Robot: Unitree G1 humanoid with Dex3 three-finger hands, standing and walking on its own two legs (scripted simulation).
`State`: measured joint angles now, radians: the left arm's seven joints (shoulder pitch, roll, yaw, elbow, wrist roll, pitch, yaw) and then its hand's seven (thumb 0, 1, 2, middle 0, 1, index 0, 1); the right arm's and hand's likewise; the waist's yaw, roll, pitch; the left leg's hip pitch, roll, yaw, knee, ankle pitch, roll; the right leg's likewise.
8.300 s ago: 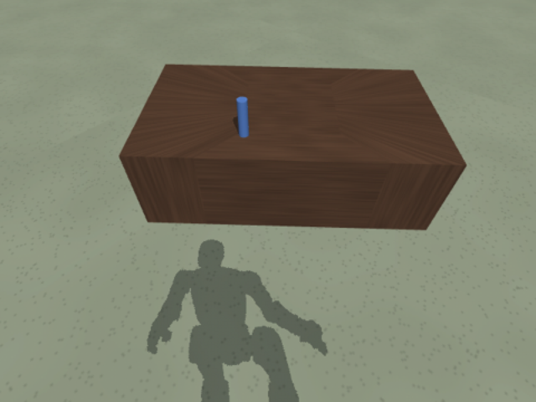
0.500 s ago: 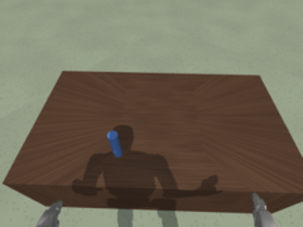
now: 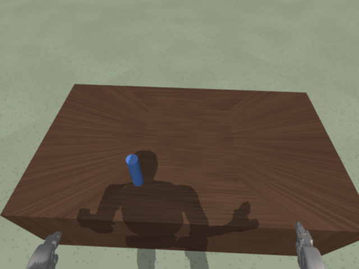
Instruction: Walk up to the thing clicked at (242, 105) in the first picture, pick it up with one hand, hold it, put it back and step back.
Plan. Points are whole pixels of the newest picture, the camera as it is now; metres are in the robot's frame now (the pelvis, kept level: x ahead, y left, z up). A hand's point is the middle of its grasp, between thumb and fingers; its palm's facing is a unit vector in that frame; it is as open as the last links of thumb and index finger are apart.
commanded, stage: go down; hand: left
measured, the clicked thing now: (135, 171) +0.50 +0.18 -0.25
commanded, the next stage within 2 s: approach in 1.54 s
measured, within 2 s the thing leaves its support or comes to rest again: neither
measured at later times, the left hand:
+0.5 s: hand (52, 192) +0.30 +0.32 -0.02, palm faces +0.14 -0.98 -0.14, open 17.5 cm
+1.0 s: hand (45, 163) +0.37 +0.35 +0.01, palm faces +0.14 -0.99 -0.07, open 17.5 cm
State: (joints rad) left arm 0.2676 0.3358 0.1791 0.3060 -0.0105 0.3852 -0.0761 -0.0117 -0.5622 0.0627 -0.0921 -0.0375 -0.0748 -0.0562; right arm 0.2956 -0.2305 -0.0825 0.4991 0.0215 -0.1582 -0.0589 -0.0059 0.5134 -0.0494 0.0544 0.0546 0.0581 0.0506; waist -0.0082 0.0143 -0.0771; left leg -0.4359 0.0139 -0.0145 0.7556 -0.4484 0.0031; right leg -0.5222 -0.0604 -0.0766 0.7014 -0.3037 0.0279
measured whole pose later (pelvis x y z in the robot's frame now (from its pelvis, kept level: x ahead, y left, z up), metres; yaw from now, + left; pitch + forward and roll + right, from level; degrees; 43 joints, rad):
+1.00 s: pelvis -0.02 +0.01 -0.02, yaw -2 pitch +15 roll -2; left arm -0.54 0.77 0.53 1.15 -0.11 -0.16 -0.48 -0.02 -0.55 0.05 -0.06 -0.03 -0.06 -0.03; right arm 0.31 -0.26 0.04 0.36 0.01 -0.19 -0.06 -0.01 0.55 -0.05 0.06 0.06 0.06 0.05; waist -0.11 -0.04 -0.10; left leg -0.71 0.03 -0.01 0.92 -0.47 0.01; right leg -0.78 -0.04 -0.06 0.80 -0.28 0.03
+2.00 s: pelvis -0.04 +0.01 -0.07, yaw -2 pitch +24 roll -4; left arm -0.72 0.81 0.62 1.26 -0.20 -0.41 -0.54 -0.02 -0.52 0.03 -0.05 -0.02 -0.04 -0.03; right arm 0.31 -0.27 0.06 0.18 -0.02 -0.20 -0.02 -0.01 0.56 -0.05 0.06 0.06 0.06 0.05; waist -0.21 -0.06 -0.12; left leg -1.07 0.04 -0.03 1.21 -0.56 0.01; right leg -1.12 -0.05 -0.07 1.06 -0.35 0.03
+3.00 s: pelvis -0.09 +0.01 -0.19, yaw -3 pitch +33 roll -5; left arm -0.80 0.62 0.49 1.19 -0.01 -0.61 -0.11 -0.02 -0.54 0.02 -0.08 -0.07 -0.10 -0.05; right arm 0.47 -0.33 -0.10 -0.38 -0.05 -0.13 0.08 -0.01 0.53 -0.05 0.06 0.06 0.07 0.05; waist -0.41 -0.08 -0.14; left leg -1.60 0.02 -0.06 1.67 -0.66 0.01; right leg -1.65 -0.06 -0.07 1.50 -0.43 0.02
